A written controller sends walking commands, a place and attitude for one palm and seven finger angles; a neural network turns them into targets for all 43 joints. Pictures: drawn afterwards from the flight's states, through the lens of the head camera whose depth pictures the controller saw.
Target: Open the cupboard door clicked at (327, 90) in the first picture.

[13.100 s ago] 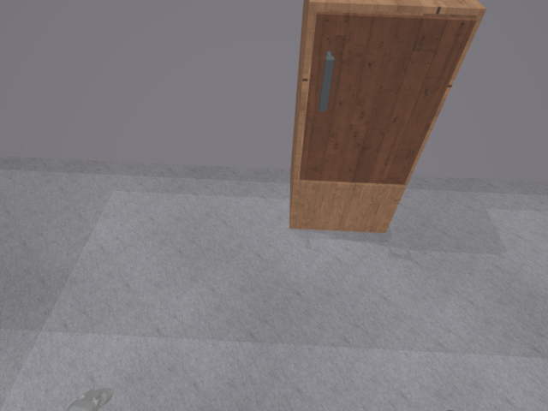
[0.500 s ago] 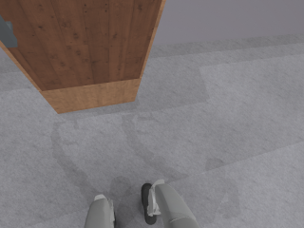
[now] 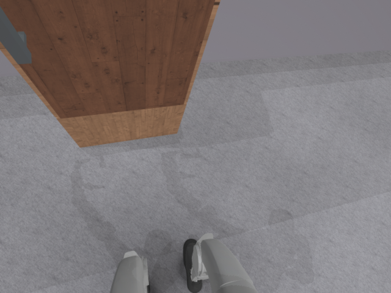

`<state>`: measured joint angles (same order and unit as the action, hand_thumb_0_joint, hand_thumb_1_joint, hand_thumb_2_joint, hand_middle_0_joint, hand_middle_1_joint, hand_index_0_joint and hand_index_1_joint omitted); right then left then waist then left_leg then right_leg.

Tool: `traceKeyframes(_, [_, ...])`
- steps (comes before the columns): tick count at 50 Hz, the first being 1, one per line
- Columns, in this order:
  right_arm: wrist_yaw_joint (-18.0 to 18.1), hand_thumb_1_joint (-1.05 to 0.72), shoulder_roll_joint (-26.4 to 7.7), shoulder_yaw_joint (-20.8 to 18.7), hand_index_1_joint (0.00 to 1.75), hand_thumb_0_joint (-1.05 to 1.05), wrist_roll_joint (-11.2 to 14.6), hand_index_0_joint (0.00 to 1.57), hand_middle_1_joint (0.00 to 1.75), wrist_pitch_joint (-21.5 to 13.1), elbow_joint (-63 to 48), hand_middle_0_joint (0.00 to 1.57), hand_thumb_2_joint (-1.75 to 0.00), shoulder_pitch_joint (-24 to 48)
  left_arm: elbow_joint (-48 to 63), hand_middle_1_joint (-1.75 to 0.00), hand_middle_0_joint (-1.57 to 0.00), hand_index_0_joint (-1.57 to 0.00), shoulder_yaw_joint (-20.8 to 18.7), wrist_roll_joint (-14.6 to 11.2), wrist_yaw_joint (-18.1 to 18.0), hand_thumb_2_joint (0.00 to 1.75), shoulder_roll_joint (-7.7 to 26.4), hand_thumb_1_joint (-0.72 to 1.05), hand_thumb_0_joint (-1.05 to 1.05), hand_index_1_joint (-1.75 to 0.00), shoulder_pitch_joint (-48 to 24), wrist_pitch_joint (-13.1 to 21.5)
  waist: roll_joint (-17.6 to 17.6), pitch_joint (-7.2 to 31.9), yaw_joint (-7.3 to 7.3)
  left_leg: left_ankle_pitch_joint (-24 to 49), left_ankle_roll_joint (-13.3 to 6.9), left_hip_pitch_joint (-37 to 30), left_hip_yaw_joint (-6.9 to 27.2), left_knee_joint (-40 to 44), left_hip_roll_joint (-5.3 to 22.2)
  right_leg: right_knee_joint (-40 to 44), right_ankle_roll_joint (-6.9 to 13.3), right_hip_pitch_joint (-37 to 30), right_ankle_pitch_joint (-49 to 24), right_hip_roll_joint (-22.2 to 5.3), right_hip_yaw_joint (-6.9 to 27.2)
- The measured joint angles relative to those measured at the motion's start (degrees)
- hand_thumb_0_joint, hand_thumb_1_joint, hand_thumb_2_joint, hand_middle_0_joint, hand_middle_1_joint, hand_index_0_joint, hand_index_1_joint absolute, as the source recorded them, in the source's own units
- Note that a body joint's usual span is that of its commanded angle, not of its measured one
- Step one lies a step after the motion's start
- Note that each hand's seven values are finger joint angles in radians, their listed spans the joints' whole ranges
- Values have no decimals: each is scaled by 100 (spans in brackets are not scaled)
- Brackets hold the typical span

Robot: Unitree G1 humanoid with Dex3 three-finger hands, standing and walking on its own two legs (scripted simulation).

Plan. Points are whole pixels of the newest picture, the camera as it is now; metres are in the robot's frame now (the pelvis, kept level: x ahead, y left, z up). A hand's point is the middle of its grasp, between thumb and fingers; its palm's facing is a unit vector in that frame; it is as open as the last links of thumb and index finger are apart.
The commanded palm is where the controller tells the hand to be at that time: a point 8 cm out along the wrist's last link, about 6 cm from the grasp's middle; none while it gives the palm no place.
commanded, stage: slide the fingers in behind the handle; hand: left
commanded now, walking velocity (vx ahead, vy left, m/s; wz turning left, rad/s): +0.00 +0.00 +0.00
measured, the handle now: (0, 14) +0.59 +0.27 +0.07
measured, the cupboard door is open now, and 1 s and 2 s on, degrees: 0 0 0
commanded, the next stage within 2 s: close the thumb around the handle in 1.64 s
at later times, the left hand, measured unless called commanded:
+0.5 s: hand out of the picture +0.53 +0.30 +0.07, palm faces +0.09 -1.00 -0.02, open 14.0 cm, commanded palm +0.51 +0.33 +0.07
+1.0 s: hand out of the picture +0.52 +0.27 +0.07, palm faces +0.10 -1.00 -0.02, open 14.0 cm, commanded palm +0.50 +0.30 +0.07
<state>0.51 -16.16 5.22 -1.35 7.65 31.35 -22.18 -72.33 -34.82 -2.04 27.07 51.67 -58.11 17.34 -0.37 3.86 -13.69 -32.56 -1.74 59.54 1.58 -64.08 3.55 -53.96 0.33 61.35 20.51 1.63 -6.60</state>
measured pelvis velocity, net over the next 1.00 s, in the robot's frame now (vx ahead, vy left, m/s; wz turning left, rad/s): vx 0.00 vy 0.00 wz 0.00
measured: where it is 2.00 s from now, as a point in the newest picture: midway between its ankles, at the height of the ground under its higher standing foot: (168, 289)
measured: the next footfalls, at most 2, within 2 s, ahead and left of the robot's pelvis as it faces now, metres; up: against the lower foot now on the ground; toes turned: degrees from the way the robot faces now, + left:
none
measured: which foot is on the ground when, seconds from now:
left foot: down 0.00-1.00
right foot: down 0.00-1.00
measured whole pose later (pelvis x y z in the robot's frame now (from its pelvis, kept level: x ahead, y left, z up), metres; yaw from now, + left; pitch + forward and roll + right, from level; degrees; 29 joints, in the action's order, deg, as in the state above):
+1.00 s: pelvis +0.00 +0.00 +0.01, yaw +0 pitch +26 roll -5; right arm -0.2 -15.2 4.3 -1.7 7.5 32.5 -23.9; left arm -67.4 -30.8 -4.0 20.2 41.6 -54.0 19.5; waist -1.1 5.0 -12.6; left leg -31.8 -2.0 56.7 0.3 -62.1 3.1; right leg -52.9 0.0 59.3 20.0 1.4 -5.2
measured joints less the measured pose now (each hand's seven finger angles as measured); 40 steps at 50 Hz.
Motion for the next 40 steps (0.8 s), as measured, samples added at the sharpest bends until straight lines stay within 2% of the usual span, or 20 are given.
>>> traceKeyframes(5, [22,-90,0,34,30,0,6,20,30,-24,-52,21,-90,1,-71,-120,-30,-30,-44,95,-22,30,165,-50,-1,-120,-64,-64,-9,-32,-51,6,-2,65,-14,-45,15,-34,5,71,-22,14,14])
traceKeyframes(11, [5,-90,24,74,30,0,18,20,30,-9,15,21,-90,-64,-35,-120,-30,-30,64,-28,20,30,121,-50,-1,-120,-152,-11,-23,-45,-15,22,-10,141,-19,-83,-2,-74,-2,146,-36,-3,21])
traceKeyframes(20, [-21,-90,69,64,30,0,15,20,30,10,40,21,-90,-142,87,-120,-30,-30,149,-26,-105,30,-122,-50,-1,-120,-42,-93,-39,16,-35,38,-26,127,-39,-71,-13,-52,-20,131,-62,-11,42])
traceKeyframes(26, [-50,-90,86,32,30,0,-13,20,30,3,74,21,-90,-166,223,-120,-30,-30,215,-64,-316,30,-368,-50,-1,-120,35,14,-47,48,-27,48,-34,47,-60,-28,-24,-19,-32,59,-71,-19,65])
traceKeyframes(34, [-40,-90,73,14,30,0,-23,20,30,-12,59,21,-90,-177,152,-120,-30,-30,330,-7,-504,30,-516,-50,-1,-120,50,14,-79,54,-26,65,-44,-48,-86,40,-44,19,-42,-19,-75,-34,92])
traceKeyframes(40, [-54,-90,87,-16,30,0,-35,20,30,-24,98,21,-90,-173,272,-120,-30,-30,304,-115,-572,30,-686,-50,-1,-120,149,156,-65,72,18,62,-43,-124,-121,89,-39,35,-41,-67,-67,-25,127])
